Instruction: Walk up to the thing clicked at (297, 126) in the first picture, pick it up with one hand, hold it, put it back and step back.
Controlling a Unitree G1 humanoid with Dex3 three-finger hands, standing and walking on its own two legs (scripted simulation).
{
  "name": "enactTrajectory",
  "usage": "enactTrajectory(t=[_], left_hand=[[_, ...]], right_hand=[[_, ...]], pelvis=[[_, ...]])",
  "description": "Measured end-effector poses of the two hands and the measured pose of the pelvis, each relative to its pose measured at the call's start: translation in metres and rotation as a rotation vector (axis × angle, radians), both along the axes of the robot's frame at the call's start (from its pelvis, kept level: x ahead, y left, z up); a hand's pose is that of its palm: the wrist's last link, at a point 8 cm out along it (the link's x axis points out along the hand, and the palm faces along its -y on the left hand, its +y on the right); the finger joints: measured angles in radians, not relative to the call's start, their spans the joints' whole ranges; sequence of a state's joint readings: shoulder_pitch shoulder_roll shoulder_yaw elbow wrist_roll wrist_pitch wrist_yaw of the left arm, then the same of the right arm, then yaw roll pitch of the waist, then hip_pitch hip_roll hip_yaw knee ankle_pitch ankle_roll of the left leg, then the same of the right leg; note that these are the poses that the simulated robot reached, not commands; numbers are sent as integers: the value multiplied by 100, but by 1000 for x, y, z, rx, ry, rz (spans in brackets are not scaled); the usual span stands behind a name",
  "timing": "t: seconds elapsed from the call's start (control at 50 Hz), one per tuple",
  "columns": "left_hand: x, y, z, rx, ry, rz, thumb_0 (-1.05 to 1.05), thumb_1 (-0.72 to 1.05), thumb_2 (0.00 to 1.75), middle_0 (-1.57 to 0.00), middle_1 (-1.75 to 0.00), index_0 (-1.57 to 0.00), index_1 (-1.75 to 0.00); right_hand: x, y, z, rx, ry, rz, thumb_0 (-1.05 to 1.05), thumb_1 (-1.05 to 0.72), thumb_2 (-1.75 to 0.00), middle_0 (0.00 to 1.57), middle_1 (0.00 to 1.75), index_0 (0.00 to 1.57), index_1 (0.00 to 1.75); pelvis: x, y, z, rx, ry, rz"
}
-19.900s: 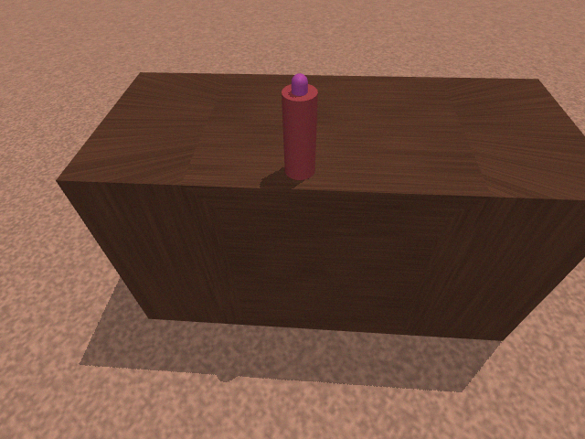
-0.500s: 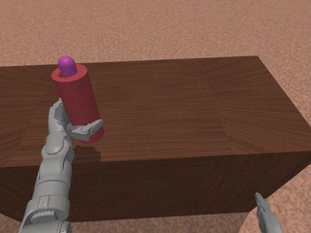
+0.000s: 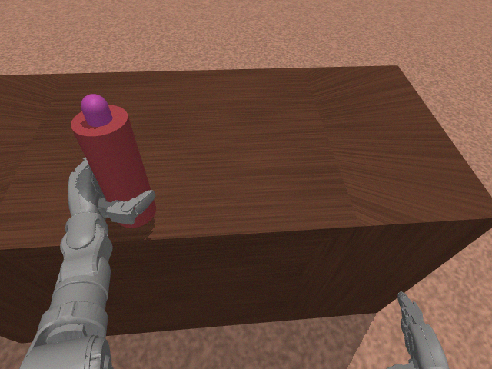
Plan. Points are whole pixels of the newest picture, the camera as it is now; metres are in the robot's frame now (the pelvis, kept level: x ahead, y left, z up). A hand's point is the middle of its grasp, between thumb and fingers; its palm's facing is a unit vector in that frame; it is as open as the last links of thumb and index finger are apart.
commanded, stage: lower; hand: left
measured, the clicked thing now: (117, 164) +0.43 +0.19 +0.11
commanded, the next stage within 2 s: loosen in 0.48 s
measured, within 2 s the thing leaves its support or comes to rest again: rests again in 0.28 s
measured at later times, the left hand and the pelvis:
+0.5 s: hand (130, 194) +0.44 +0.19 +0.03, palm faces +0.16 -0.99 +0.00, open 10.3 cm; pelvis +0.00 +0.00 -0.02, yaw +0 degrees
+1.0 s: hand (128, 190) +0.44 +0.20 +0.03, palm faces +0.17 -0.99 +0.00, open 13.3 cm; pelvis +0.00 +0.01 -0.03, yaw +0 degrees
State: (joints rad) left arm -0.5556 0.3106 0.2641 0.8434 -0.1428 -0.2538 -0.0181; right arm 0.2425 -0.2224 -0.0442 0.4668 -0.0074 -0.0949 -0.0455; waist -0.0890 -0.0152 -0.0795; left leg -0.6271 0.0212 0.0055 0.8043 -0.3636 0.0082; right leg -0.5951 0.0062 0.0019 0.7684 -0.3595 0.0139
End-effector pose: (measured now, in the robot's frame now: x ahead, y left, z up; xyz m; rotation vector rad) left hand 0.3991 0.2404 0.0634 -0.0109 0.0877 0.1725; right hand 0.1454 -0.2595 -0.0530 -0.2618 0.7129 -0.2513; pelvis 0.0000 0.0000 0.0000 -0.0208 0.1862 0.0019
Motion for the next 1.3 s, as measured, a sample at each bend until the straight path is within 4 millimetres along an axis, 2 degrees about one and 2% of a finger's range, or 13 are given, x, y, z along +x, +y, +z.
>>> enactTrajectory(t=[0.22,0.34,0.5,0.68,0.76,0.9,1.06,1.2,1.3], left_hand=[[6,4,-20,21,8,-9,-1,-45,115,-71,-106,-71,-106],[8,2,-30,16,9,-18,-1,-45,115,-71,-106,-71,-105],[9,4,-33,10,-26,-9,-1,-45,115,-72,-105,-71,-105],[9,5,-34,16,-52,-9,-1,-45,113,-74,-101,-74,-101],[9,7,-34,19,-51,-5,-1,-44,100,-77,-95,-77,-95],[11,7,-32,13,-61,-6,-1,-48,66,-77,-77,-77,-77],[15,6,-30,12,-67,-2,-1,-58,36,-59,-51,-59,-51],[14,7,-31,13,-55,-1,-1,-61,20,-41,-31,-41,-32],[13,11,-30,26,-55,6,-2,-61,13,-27,-20,-26,-20]], right_hand=[[-8,6,-5,3,10,27,-1,50,-7,5,5,5,5],[-6,12,-3,5,-7,44,-1,49,-7,5,5,5,5],[0,14,4,-10,-32,63,-1,49,-7,5,5,5,5],[-1,17,2,-9,-20,76,-1,49,-6,5,5,5,5],[-3,17,3,-8,-24,75,-1,49,-6,5,5,5,5],[-8,18,4,-13,-10,71,-1,49,-6,5,5,5,5],[-9,18,2,-8,-5,62,-1,49,-6,5,5,5,5],[-6,18,3,-2,-9,66,-1,50,-6,6,5,5,5],[-5,10,4,-15,-5,53,-1,50,-6,6,5,5,5]], pelvis=[[-4,2,-10,-9,42,-2],[-3,3,-15,-11,59,-3],[0,3,-20,-13,72,1],[-1,5,-25,-16,82,4],[-2,5,-26,-15,82,3],[-3,6,-26,-15,85,2],[-3,7,-27,-13,87,-3],[1,6,-27,-12,89,-3],[1,5,-27,-11,86,-4]])
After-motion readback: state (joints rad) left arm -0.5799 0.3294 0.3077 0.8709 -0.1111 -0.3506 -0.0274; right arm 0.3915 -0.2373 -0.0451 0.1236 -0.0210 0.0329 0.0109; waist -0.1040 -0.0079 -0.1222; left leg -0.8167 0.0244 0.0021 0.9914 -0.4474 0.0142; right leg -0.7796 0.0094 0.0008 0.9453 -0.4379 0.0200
